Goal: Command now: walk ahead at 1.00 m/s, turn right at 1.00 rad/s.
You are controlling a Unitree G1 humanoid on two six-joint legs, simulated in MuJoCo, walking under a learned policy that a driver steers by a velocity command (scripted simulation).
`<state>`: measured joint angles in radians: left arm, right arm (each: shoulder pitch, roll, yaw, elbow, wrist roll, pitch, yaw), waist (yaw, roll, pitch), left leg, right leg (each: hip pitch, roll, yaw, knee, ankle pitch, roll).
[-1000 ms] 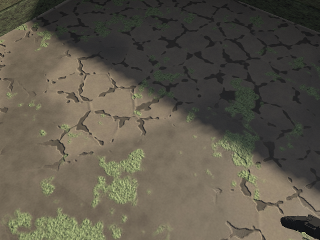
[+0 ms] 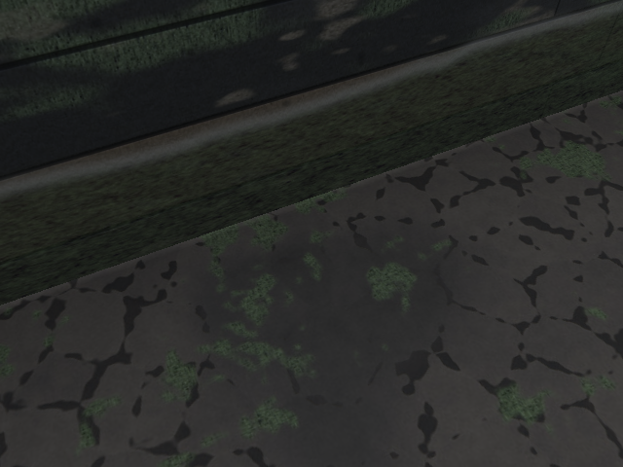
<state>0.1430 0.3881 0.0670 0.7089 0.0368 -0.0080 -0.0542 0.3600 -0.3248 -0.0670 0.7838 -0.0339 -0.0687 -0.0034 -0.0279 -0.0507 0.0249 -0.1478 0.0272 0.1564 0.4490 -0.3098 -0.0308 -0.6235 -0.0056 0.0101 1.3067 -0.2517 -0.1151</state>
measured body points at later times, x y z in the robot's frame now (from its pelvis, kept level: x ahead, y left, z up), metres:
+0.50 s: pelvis +0.46 -0.07 +0.00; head +0.49 -0.08 +0.45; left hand +0.56 +0.20 -0.13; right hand +0.56 -0.36 -0.08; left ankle +0.67 +0.05 -0.67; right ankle +0.37 -0.05 -0.73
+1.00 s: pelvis +0.76 -0.27 +0.00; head +0.77 -0.27 +0.45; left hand +1.04 -0.17 -0.09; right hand +0.52 -0.51 -0.11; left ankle +0.84 -0.05 -0.73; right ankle +0.78 -0.49 -0.69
